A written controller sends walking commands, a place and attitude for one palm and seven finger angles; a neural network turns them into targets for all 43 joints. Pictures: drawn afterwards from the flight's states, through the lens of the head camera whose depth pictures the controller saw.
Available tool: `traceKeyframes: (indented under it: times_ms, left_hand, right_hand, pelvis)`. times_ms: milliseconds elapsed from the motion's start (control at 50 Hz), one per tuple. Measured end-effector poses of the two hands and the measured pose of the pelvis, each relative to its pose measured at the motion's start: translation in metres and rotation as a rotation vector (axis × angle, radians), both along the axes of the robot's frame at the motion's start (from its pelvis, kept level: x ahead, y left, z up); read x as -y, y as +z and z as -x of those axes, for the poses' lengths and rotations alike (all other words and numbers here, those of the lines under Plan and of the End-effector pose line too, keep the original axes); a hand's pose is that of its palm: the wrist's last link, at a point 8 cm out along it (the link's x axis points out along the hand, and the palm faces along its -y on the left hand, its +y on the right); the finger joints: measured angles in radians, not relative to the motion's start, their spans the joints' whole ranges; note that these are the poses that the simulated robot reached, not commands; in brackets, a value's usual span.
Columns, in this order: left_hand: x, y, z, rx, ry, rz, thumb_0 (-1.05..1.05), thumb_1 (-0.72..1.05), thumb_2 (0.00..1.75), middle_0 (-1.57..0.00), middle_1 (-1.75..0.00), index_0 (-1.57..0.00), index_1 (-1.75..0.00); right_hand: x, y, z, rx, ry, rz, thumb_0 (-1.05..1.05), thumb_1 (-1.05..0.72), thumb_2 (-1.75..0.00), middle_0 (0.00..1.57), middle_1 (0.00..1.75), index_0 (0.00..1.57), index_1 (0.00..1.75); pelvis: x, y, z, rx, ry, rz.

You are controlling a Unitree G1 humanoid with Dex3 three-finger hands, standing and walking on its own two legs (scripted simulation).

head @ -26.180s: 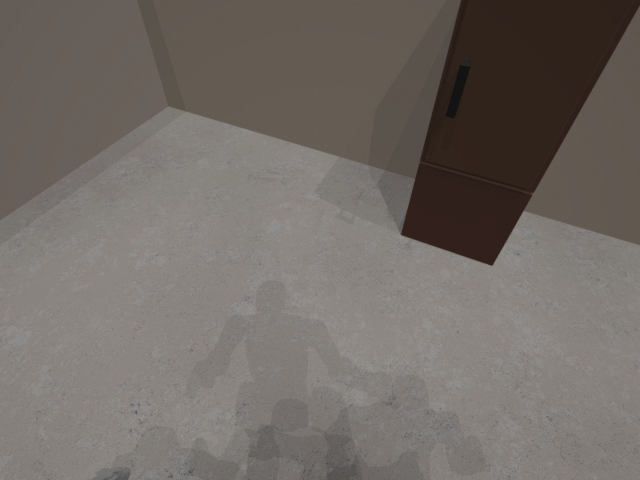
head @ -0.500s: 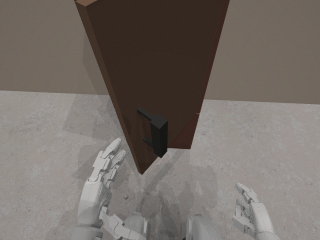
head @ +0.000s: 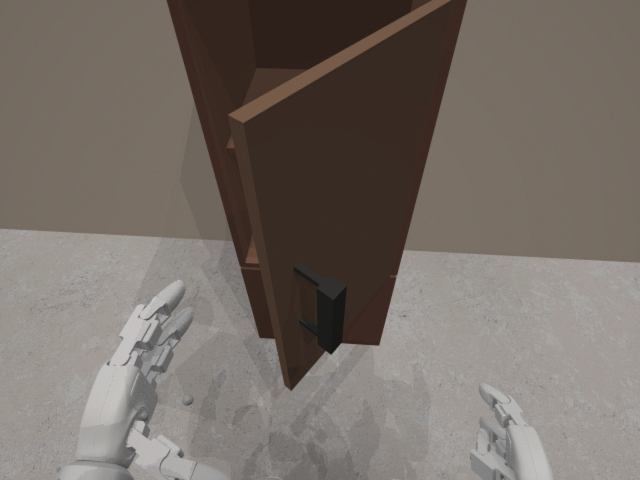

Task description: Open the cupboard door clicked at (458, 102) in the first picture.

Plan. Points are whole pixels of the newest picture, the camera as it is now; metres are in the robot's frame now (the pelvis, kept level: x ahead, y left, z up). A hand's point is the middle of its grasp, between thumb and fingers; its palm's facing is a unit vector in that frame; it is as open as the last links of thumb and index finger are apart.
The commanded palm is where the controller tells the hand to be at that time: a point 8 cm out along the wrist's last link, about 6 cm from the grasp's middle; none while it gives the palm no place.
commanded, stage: draw the hand back to the body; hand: left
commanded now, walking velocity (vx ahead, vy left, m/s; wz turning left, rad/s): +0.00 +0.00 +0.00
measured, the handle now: (317, 308) +0.34 +0.03 +0.01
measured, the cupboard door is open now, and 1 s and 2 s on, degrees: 54 54 54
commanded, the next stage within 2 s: step back with the hand held close in 1.04 s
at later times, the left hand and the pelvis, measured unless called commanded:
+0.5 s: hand (46, 335) +0.20 +0.25 +0.18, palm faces +0.34 -0.86 -0.39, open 11.0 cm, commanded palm +0.16 +0.29 +0.21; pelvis +0.02 +0.02 +0.06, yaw -1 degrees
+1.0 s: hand out of the picture +0.21 +0.27 +0.21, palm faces +0.43 -0.81 -0.40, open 7.5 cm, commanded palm +0.16 +0.31 +0.23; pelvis +0.02 +0.01 +0.07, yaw -2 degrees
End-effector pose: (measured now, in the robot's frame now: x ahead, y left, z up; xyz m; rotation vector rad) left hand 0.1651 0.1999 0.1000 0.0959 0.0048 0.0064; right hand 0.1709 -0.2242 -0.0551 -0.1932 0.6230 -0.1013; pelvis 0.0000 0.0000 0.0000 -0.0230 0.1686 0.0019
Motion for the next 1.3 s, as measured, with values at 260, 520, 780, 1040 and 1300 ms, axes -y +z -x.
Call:
traceKeyframes:
  times_ms: [260, 520, 780, 1040, 1300]
  left_hand:
    - [-0.047, 0.048, 0.003, -0.085, 0.218, -0.242, 0.00, -0.09, 0.48, -0.17, -0.30, -0.17, -0.30]
    - [-0.089, 0.104, -0.001, 0.056, 0.350, -0.329, 0.00, 0.35, 0.67, -0.18, -0.30, -0.18, -0.31]
    - [-0.116, 0.140, 0.000, 0.179, 0.458, -0.378, 0.01, 0.77, 0.85, -0.20, -0.30, -0.20, -0.31]
    - [-0.104, 0.134, 0.001, 0.151, 0.418, -0.368, 0.02, 0.88, 0.90, -0.21, -0.30, -0.21, -0.31]
    - [-0.110, 0.137, -0.002, 0.162, 0.405, -0.414, 0.02, 0.89, 0.90, -0.21, -0.30, -0.21, -0.31]
  right_hand:
    - [-0.024, 0.028, -0.008, -0.008, 0.003, 0.003, 0.01, -0.91, -0.90, 0.20, 0.30, 0.20, 0.30]
    - [-0.033, 0.043, -0.021, 0.002, 0.052, -0.002, 0.01, -0.90, -0.90, 0.20, 0.30, 0.20, 0.30]
    - [-0.022, 0.047, -0.024, -0.022, 0.051, 0.013, 0.01, -0.90, -0.90, 0.20, 0.30, 0.20, 0.30]
    - [-0.014, 0.045, -0.014, -0.040, 0.030, 0.019, 0.01, -0.91, -0.90, 0.20, 0.30, 0.20, 0.30]
    - [-0.006, 0.046, -0.007, -0.071, -0.001, 0.022, 0.01, -0.90, -0.90, 0.21, 0.30, 0.20, 0.30]
  pelvis:
    - [-0.012, 0.038, -0.013, 0.125, -0.006, -0.002]
    - [-0.016, 0.058, -0.019, 0.209, -0.014, -0.004]
    - [-0.014, 0.065, -0.018, 0.235, -0.021, -0.006]
    - [-0.010, 0.067, -0.016, 0.246, -0.027, -0.005]
    - [-0.009, 0.067, -0.005, 0.197, -0.030, 0.003]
